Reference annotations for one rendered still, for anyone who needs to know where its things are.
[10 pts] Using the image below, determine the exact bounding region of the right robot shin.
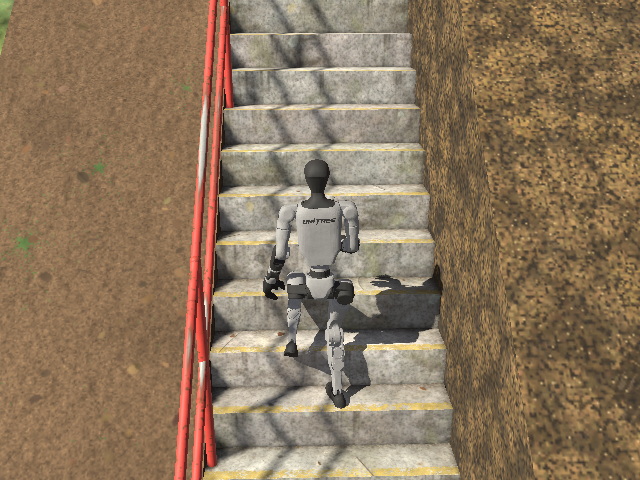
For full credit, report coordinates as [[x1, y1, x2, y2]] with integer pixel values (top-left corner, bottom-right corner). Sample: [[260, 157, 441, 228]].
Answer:
[[327, 327, 345, 395]]

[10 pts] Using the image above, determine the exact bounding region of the right robot upper arm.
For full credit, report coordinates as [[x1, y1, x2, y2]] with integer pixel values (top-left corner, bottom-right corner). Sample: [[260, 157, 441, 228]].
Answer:
[[339, 200, 359, 252]]

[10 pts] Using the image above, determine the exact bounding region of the left robot foot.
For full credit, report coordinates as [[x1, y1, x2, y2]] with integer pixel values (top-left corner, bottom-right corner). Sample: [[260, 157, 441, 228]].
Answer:
[[284, 341, 298, 357]]

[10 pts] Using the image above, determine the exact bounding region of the robot left hand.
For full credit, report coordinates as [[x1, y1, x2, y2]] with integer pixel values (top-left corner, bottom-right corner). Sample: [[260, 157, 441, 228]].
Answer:
[[263, 276, 285, 300]]

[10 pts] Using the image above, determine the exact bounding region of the left robot upper arm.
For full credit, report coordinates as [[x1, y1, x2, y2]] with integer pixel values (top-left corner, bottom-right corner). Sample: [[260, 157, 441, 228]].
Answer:
[[275, 203, 297, 260]]

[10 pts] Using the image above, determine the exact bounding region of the robot left forearm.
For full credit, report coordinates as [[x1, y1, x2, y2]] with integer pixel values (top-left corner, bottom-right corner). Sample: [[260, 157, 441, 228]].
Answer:
[[265, 245, 285, 284]]

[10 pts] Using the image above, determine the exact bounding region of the robot right forearm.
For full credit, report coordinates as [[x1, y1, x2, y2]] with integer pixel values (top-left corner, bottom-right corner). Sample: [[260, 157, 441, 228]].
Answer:
[[341, 239, 360, 254]]

